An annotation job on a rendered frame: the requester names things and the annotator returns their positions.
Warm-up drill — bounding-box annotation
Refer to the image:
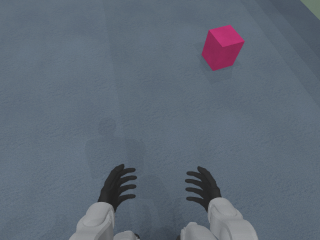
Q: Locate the left robot forearm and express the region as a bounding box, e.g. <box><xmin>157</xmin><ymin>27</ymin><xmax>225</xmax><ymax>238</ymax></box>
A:
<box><xmin>69</xmin><ymin>202</ymin><xmax>115</xmax><ymax>240</ymax></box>

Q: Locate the right robot forearm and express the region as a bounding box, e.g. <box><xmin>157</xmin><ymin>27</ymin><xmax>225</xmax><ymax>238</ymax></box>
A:
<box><xmin>207</xmin><ymin>197</ymin><xmax>259</xmax><ymax>240</ymax></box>

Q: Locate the right robot hand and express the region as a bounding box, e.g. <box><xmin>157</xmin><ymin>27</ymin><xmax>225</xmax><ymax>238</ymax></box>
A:
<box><xmin>185</xmin><ymin>166</ymin><xmax>222</xmax><ymax>212</ymax></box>

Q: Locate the right robot thigh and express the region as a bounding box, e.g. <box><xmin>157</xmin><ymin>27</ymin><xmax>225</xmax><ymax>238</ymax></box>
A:
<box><xmin>180</xmin><ymin>224</ymin><xmax>217</xmax><ymax>240</ymax></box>

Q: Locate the left robot hand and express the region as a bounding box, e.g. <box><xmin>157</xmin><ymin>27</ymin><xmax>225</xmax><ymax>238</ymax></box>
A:
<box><xmin>97</xmin><ymin>164</ymin><xmax>137</xmax><ymax>213</ymax></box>

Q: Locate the carton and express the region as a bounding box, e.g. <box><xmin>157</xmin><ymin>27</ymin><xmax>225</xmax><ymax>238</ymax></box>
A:
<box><xmin>201</xmin><ymin>25</ymin><xmax>245</xmax><ymax>71</ymax></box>

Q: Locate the robot right shin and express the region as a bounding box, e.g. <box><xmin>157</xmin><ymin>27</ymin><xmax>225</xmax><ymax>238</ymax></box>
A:
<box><xmin>186</xmin><ymin>222</ymin><xmax>198</xmax><ymax>227</ymax></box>

